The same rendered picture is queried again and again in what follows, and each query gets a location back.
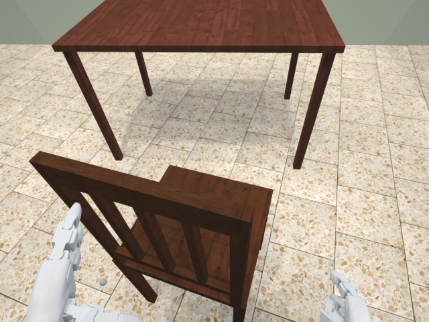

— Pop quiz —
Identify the robot right hand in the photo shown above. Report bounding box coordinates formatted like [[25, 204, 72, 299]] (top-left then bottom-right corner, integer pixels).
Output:
[[320, 270, 373, 322]]

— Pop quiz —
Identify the chair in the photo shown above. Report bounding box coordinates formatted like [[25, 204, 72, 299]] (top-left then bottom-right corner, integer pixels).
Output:
[[29, 151, 273, 322]]

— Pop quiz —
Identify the table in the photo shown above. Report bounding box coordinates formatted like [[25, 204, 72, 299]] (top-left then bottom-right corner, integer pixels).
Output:
[[52, 0, 345, 170]]

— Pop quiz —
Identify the robot left hand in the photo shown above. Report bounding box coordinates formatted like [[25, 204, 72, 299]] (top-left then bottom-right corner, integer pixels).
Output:
[[25, 203, 143, 322]]

